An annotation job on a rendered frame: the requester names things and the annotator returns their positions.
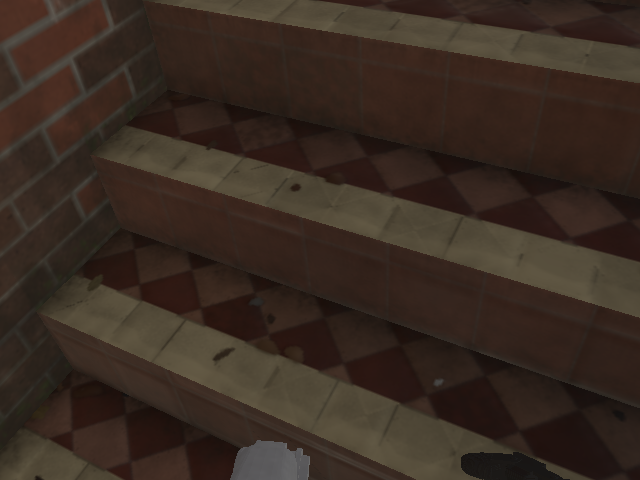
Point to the robot left shin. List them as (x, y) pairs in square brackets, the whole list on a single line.
[(239, 452)]

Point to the robot left thigh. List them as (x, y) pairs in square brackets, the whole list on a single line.
[(269, 460)]

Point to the robot right hand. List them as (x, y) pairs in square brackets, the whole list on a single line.
[(499, 466)]

